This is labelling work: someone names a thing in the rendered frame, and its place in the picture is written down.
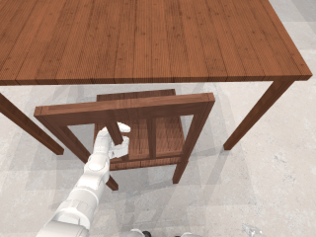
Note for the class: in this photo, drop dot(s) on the table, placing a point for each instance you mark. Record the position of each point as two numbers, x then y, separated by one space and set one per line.
92 42

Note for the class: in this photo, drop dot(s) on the chair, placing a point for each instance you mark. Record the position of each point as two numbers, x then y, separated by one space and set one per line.
156 136

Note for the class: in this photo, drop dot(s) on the left robot upper arm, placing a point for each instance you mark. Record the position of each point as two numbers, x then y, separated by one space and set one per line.
64 229

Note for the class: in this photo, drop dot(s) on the left robot hand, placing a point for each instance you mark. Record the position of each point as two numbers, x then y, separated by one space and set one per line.
105 144

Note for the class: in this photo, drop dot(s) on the robot left forearm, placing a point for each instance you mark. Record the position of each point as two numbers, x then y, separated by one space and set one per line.
81 203

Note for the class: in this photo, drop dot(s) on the right robot hand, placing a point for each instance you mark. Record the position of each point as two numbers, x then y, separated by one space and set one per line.
252 231

